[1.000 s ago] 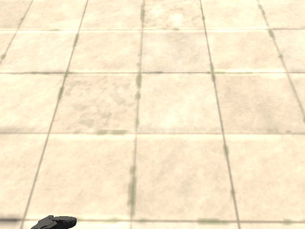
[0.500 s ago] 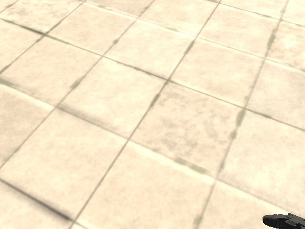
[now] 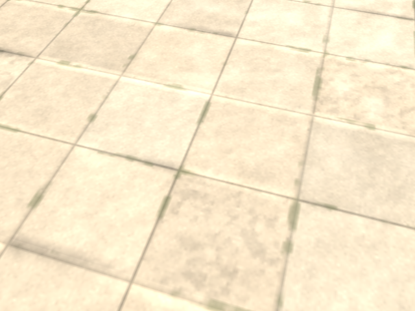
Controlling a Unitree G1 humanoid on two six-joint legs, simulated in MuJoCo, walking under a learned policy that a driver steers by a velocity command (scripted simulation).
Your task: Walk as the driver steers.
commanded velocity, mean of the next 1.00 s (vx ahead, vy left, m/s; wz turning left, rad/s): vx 0.50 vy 0.00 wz -0.56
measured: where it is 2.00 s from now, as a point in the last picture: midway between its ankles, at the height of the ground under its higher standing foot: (328, 165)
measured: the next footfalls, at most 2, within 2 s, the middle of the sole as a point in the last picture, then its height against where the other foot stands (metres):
right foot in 0.02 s outside the picture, level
left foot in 0.52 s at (191, 301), level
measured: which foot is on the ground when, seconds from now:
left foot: down 0.00-0.04, up 0.06-0.50, down 0.52-1.00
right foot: up 0.00-0.00, down 0.02-0.52, up 0.54-1.00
